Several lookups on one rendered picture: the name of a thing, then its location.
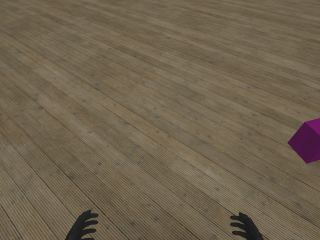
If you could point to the carton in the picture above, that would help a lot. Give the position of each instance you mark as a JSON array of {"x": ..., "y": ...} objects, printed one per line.
[{"x": 306, "y": 141}]

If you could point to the right robot hand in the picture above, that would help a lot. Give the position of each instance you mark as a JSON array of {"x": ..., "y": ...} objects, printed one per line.
[{"x": 251, "y": 231}]

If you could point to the left robot hand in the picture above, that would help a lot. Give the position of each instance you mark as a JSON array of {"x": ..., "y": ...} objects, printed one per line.
[{"x": 77, "y": 232}]

